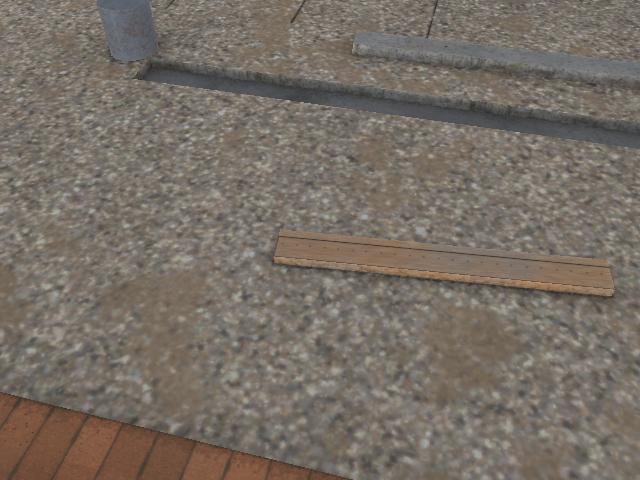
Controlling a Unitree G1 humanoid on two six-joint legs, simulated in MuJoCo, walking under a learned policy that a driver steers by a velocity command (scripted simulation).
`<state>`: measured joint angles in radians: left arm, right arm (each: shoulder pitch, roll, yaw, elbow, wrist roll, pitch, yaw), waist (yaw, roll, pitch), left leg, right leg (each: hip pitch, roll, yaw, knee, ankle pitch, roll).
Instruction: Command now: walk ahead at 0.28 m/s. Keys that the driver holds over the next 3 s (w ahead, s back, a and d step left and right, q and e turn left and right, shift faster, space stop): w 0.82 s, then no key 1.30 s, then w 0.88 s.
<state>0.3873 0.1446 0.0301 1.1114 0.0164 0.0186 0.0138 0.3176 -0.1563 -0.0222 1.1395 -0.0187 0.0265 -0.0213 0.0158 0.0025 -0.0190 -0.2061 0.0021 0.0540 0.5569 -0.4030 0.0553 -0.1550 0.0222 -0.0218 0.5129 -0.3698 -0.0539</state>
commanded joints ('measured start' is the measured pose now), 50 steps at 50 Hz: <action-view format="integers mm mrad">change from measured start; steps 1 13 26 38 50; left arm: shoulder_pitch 100 -124 557 179 225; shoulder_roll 148 88 337 79 103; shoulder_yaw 47 65 88 -61 -47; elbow -10 -107 48 -31 -103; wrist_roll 6 22 114 90 29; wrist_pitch -5 -45 -95 -208 -102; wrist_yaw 11 -32 -72 -7 -142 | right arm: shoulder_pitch -15 264 570 -148 513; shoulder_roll -46 -38 19 -86 -306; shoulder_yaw -15 -12 19 39 -58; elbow -50 -3 64 -264 -92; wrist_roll -17 -9 -74 -87 -69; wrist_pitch -25 -95 -107 -111 -80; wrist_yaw -1 1 172 97 108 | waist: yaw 26 -21 130 41 -224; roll -109 64 -287 59 229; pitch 218 146 -239 127 -485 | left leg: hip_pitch -194 11 -678 -499 1201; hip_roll -21 188 -138 136 463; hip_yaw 52 -192 -219 -131 -301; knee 41 -100 1611 79 181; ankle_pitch -32 445 -404 1093 1754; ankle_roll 15 138 46 10 428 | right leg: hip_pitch -90 -522 911 -264 -846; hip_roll -215 -74 -345 -132 38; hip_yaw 323 42 224 87 31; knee -254 513 212 106 1580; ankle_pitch -413 312 1290 104 -624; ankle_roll -147 16 -345 -176 96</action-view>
